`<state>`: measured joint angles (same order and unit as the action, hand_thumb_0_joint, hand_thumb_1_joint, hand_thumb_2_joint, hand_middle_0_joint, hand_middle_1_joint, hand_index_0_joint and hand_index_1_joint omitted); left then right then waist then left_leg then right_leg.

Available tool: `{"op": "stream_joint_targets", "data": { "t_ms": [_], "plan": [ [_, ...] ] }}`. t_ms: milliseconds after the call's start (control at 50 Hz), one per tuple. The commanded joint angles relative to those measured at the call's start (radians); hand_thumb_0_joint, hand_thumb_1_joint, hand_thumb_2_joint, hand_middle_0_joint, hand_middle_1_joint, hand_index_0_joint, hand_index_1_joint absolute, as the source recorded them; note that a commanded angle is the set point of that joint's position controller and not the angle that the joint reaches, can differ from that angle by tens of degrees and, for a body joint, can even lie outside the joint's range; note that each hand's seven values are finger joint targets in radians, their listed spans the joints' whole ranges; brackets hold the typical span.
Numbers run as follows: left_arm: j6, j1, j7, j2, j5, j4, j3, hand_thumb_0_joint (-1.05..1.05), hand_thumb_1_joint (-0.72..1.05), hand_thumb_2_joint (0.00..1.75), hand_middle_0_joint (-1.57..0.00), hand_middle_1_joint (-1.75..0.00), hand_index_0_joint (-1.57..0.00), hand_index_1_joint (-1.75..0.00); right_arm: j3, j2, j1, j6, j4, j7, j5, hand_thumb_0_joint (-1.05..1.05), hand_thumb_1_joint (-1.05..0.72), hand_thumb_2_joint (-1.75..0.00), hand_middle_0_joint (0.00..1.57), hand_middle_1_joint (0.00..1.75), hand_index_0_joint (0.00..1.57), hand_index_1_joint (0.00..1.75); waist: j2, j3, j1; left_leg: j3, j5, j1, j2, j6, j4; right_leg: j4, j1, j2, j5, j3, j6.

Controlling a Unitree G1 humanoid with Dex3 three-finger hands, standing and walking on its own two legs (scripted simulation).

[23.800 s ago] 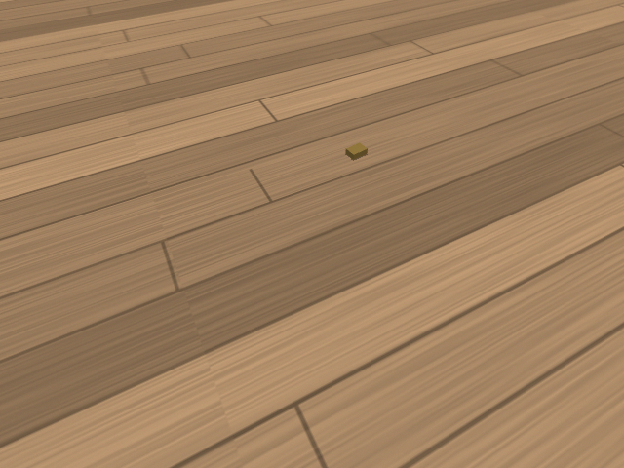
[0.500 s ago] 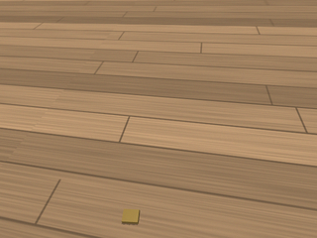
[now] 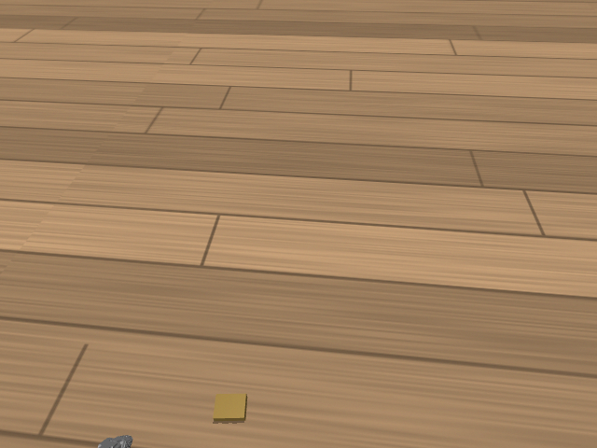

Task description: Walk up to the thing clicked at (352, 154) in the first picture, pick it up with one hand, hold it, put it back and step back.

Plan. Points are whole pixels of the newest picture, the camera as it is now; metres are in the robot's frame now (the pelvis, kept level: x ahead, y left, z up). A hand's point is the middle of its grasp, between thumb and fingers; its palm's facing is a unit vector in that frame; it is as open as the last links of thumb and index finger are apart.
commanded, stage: walk up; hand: left
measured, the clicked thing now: (230, 407) +0.38 +0.24 -0.76
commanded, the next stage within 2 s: none
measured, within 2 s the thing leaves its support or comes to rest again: neither
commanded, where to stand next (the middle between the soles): +0.00 +0.01 m, yaw +0 degrees
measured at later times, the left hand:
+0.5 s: hand out of the picture +0.00 +0.32 -0.18, palm faces -0.01 -0.94 -0.35, open 7.4 cm
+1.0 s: hand out of the picture +0.00 +0.23 -0.12, palm faces -0.04 -0.89 -0.44, open 7.4 cm
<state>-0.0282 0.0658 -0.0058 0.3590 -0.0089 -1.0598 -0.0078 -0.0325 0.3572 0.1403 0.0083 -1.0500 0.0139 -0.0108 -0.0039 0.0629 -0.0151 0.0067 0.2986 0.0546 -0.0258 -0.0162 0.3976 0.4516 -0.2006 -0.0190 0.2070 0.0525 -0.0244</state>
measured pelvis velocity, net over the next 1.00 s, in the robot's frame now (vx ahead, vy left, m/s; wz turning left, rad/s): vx -0.08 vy -0.05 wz -0.06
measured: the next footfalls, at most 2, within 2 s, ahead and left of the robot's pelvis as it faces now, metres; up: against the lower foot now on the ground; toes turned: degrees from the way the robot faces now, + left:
left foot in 0.34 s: -0.07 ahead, +0.16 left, +0.00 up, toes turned -1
right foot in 0.84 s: -0.02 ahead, -0.15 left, +0.00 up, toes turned -5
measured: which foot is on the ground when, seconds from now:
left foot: down 0.00-0.14, up 0.16-0.32, down 0.34-0.84, up 0.86-1.00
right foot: down 0.00-0.36, up 0.38-0.82, down 0.84-1.00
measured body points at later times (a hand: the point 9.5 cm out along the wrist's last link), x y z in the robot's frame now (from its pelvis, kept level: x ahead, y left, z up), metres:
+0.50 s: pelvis -0.10 +0.05 -0.01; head -0.05 +0.08 +0.43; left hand +0.00 +0.37 -0.16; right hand -0.06 -0.27 -0.12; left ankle -0.11 +0.16 -0.74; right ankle -0.06 -0.11 -0.67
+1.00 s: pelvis -0.08 -0.05 -0.01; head -0.09 -0.09 +0.44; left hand +0.00 +0.27 -0.09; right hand -0.06 -0.37 -0.15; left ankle -0.06 +0.11 -0.68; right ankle -0.06 -0.14 -0.74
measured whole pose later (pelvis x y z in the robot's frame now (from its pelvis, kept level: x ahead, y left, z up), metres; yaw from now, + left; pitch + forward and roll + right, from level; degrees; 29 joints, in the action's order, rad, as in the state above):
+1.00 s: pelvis -0.08 -0.05 -0.01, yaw -3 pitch -5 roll +1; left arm -0.04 0.28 0.04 0.37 -0.03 -0.90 0.05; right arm -0.07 0.44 0.34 0.01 -0.91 0.02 0.00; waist 0.09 0.07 0.01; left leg 0.12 0.40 0.40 -0.03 -0.02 1.04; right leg 0.54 -0.20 0.01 0.26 -0.04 0.04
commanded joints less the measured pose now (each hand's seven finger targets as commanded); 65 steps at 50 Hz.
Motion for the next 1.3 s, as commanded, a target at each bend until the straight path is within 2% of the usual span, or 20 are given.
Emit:
{"op": "stream_joint_targets", "data": {
  "t_ms": [0,60,80,120,140,300,320,340,380,400,440,520,660,780,800,840,880,940,1100,1280],
  "plan": [
    [-0.002,-0.062,-0.025,0.271,0.021,0.067,0.079,0.0,0.9,0.9,-0.2,-0.3,-0.2,-0.3,-0.059,0.258,-0.078,-0.001,0.069,-0.016,0.014,0.0,-0.9,-0.9,0.2,0.3,0.2,0.3,0.019,0.029,0.026,0.082,-0.525,0.127,0.119,-0.023,0.007,0.053,0.03,-0.113,-0.545,0.055,0.066],
    [0.005,0.009,-0.04,0.283,0.026,0.083,0.09,0.0,0.9,0.9,-0.2,-0.3,-0.2,-0.3,-0.069,0.241,-0.06,0.011,0.093,-0.024,0.027,0.0,-0.9,-0.9,0.2,0.3,0.2,0.3,-0.028,-0.109,0.044,0.029,-0.566,0.115,0.073,-0.001,0.184,0.07,0.126,-0.176,-0.788,0.087,0.138],
    [0.01,0.027,-0.044,0.304,0.026,0.083,0.098,0.0,0.9,0.9,-0.2,-0.3,-0.2,-0.3,-0.072,0.224,-0.058,0.017,0.105,-0.024,0.026,0.0,-0.9,-0.9,0.2,0.3,0.2,0.3,-0.067,-0.155,0.051,0.021,-0.446,0.151,0.032,0.007,0.285,0.058,0.157,-0.236,-0.848,0.147,0.194],
    [0.019,0.01,-0.054,0.32,0.01,0.112,0.104,0.0,0.9,0.9,-0.2,-0.3,-0.2,-0.3,-0.077,0.199,-0.041,0.041,0.136,-0.018,0.01,0.0,-0.9,-0.9,0.2,0.3,0.2,0.3,-0.173,-0.153,0.048,0.059,0.251,0.252,-0.04,0.011,0.546,-0.034,0.122,-0.39,-0.842,0.307,0.306],
    [0.018,0.0,-0.057,0.327,-0.002,0.134,0.106,0.0,0.9,0.9,-0.2,-0.3,-0.2,-0.3,-0.08,0.203,-0.013,0.054,0.147,-0.013,0.002,0.0,-0.9,-0.9,0.2,0.3,0.2,0.3,-0.13,-0.163,0.038,0.106,0.293,0.232,-0.019,0.005,0.623,-0.025,0.069,-0.395,-0.767,0.3,0.314],
    [0.079,-0.114,-0.024,0.241,-0.031,0.23,0.093,0.0,0.9,0.9,-0.2,-0.3,-0.2,-0.3,-0.1,0.192,0.153,0.013,0.09,-0.015,-0.006,0.0,-0.9,-0.9,0.2,0.3,0.2,0.3,-0.155,-0.158,-0.04,-0.014,-0.056,0.071,-0.015,0.028,0.038,0.214,-0.11,-0.105,-0.014,0.083,0.161],
    [0.093,-0.094,-0.018,0.198,-0.021,0.239,0.089,0.0,0.9,0.9,-0.2,-0.3,-0.2,-0.3,-0.111,0.235,0.161,-0.002,0.088,-0.024,-0.028,0.0,-0.9,-0.9,0.2,0.3,0.2,0.3,-0.007,-0.12,-0.042,0.122,-0.034,0.036,0.042,0.029,-0.075,0.365,-0.22,0.006,0.179,0.085,0.119],
    [0.096,-0.079,-0.015,0.161,-0.021,0.252,0.085,0.0,0.9,0.9,-0.2,-0.3,-0.2,-0.3,-0.132,0.343,0.149,-0.016,0.102,-0.038,-0.052,0.0,-0.9,-0.9,0.2,0.3,0.2,0.3,0.177,-0.073,-0.024,0.463,-0.108,0.028,0.272,-0.013,-0.108,0.534,-0.411,0.119,0.417,0.108,0.07],
    [0.11,-0.057,-0.026,0.242,-0.021,0.218,0.111,0.0,0.9,0.9,-0.2,-0.3,-0.2,-0.3,-0.135,0.433,0.02,-0.032,0.17,-0.051,-0.03,0.0,-0.9,-0.9,0.2,0.3,0.2,0.3,0.165,-0.029,-0.023,0.64,-0.009,0.33,0.482,-0.206,-0.178,0.638,-0.277,0.059,0.41,0.239,0.058],
    [0.109,-0.072,-0.017,0.286,-0.033,0.217,0.124,0.0,0.9,0.9,-0.2,-0.3,-0.2,-0.3,-0.137,0.409,-0.043,-0.04,0.173,-0.059,-0.028,0.0,-0.9,-0.9,0.2,0.3,0.2,0.3,0.101,0.032,0.001,0.565,0.0,0.316,0.439,-0.216,-0.164,0.711,-0.31,0.05,0.328,0.261,0.05],
    [0.115,0.059,0.009,0.303,-0.033,0.197,0.141,0.0,0.9,0.9,-0.2,-0.3,-0.2,-0.3,-0.134,0.363,-0.041,-0.055,0.176,-0.08,-0.03,0.0,-0.9,-0.9,0.2,0.3,0.2,0.3,0.053,-0.005,0.071,0.335,-0.208,0.104,0.329,-0.168,-0.021,0.798,-0.424,0.071,0.213,0.255,0.041],
    [0.106,0.025,0.058,0.283,-0.049,0.242,0.155,0.0,0.9,0.9,-0.2,-0.3,-0.2,-0.3,-0.142,0.324,0.214,-0.093,0.126,-0.086,-0.01,0.0,-0.9,-0.9,0.2,0.3,0.2,0.3,0.059,-0.052,-0.023,0.299,-0.061,-0.117,0.268,-0.091,-0.037,0.674,-0.471,0.059,0.115,0.216,0.029],
    [0.031,0.035,0.078,0.274,-0.016,0.235,0.13,0.0,0.9,0.9,-0.2,-0.3,-0.2,-0.3,-0.123,0.325,0.198,-0.092,0.211,-0.022,-0.028,0.0,-0.9,-0.9,0.2,0.3,0.2,0.3,0.253,0.07,-0.067,0.239,0.228,-0.004,0.291,-0.186,-0.176,0.368,-0.377,0.017,0.22,0.052,0.001],
    [0.004,0.31,0.074,0.25,-0.014,0.151,0.14,0.0,0.9,0.9,-0.2,-0.3,-0.2,-0.3,-0.11,0.333,0.061,-0.063,0.275,-0.001,-0.023,0.0,-0.9,-0.9,0.2,0.3,0.2,0.3,0.236,0.045,0.091,0.075,0.209,0.325,0.222,-0.145,0.009,0.058,0.114,-0.005,0.1,-0.106,0.056],
    [-0.006,0.385,0.06,0.271,-0.017,0.114,0.153,0.0,0.9,0.9,-0.2,-0.3,-0.2,-0.3,-0.088,0.266,0.086,-0.053,0.277,-0.006,-0.023,0.0,-0.9,-0.9,0.2,0.3,0.2,0.3,0.057,-0.01,0.116,0.012,0.154,0.371,0.143,-0.109,0.238,-0.016,0.244,0.032,0.089,-0.09,0.041],
    [-0.019,0.376,0.03,0.385,-0.042,0.168,0.178,0.0,0.9,0.9,-0.2,-0.3,-0.2,-0.3,-0.044,0.156,0.146,-0.042,0.306,-0.016,0.001,0.0,-0.9,-0.9,0.2,0.3,0.2,0.3,-0.277,0.017,0.116,0.073,0.301,0.633,-0.041,-0.021,0.69,-0.252,0.187,-0.273,0.503,0.484,0.118],
    [-0.009,0.21,0.03,0.416,-0.03,0.232,0.173,0.0,0.9,0.9,-0.2,-0.3,-0.2,-0.3,-0.091,0.31,0.184,-0.038,0.266,-0.027,0.01,0.0,-0.9,-0.9,0.2,0.3,0.2,0.3,-0.189,0.105,0.062,0.161,0.229,0.549,0.022,-0.023,0.728,-0.346,-0.062,-0.358,0.739,0.582,0.21],
    [-0.044,0.151,0.012,0.311,-0.005,0.247,0.145,0.0,0.9,0.9,-0.2,-0.3,-0.2,-0.3,-0.083,0.278,0.285,-0.026,0.185,-0.009,0.018,0.0,-0.9,-0.9,0.2,0.3,0.2,0.3,-0.114,0.088,0.005,0.199,0.049,0.498,0.041,-0.009,0.672,-0.262,-0.008,-0.208,0.338,0.24,0.123],
    [-0.051,0.166,-0.052,0.27,0.006,0.268,0.137,0.0,0.9,0.9,-0.2,-0.3,-0.2,-0.3,-0.078,0.226,0.25,0.043,0.225,0.002,-0.013,0.0,-0.9,-0.9,0.2,0.3,0.2,0.3,-0.127,0.06,0.004,0.187,0.009,0.421,-0.01,0.026,0.666,-0.074,-0.015,-0.255,-0.669,0.037,0.129],
    [-0.034,0.283,-0.066,0.311,-0.008,0.271,0.152,0.0,0.9,0.9,-0.2,-0.3,-0.2,-0.3,-0.085,0.215,0.107,0.043,0.307,0.004,-0.026,0.0,-0.9,-0.9,0.2,0.3,0.2,0.3,-0.132,-0.088,0.082,0.108,0.128,0.493,0.038,0.01,0.521,0.09,0.233,-0.318,-0.662,0.089,0.241]
  ]
}}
